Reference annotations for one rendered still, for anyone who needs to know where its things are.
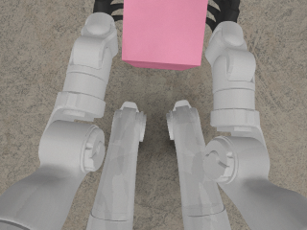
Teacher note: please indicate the robot left thigh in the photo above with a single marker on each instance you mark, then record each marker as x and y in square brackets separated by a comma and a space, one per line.
[113, 207]

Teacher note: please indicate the carton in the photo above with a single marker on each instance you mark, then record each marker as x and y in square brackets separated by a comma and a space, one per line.
[163, 34]

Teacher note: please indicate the robot left upper arm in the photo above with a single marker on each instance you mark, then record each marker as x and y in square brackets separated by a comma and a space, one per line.
[42, 200]

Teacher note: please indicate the left robot forearm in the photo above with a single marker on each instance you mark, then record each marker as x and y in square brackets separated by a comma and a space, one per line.
[83, 93]

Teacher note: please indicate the robot right upper arm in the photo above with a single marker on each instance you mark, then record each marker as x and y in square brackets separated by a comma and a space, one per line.
[240, 166]

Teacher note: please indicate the robot right thigh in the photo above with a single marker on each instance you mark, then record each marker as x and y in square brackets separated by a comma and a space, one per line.
[201, 203]

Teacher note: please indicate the right robot hand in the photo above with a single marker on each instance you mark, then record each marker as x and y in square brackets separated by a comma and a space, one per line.
[229, 11]

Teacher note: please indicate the left robot hand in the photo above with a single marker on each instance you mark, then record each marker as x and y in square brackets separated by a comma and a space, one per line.
[105, 6]

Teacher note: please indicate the robot thigh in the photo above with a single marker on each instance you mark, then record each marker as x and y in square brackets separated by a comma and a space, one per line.
[113, 207]
[201, 203]

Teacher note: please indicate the right robot forearm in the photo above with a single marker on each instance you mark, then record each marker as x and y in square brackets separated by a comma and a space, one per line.
[233, 83]

